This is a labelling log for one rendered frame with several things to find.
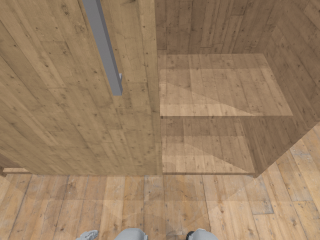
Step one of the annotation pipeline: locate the handle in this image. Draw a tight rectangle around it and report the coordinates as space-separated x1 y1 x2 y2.
82 0 123 96

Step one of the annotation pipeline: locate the right robot thigh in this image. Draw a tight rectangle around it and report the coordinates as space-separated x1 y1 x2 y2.
188 230 218 240

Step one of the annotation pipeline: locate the left robot thigh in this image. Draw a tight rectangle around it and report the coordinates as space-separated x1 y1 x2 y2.
114 228 148 240

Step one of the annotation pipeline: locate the wardrobe door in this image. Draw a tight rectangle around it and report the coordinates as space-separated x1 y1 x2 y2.
0 153 23 168
0 0 163 175

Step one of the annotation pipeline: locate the left robot hand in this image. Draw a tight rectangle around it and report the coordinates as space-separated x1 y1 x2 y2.
75 230 98 240

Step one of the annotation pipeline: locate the robot thigh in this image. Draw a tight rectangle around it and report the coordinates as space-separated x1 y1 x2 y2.
114 228 148 240
188 230 218 240

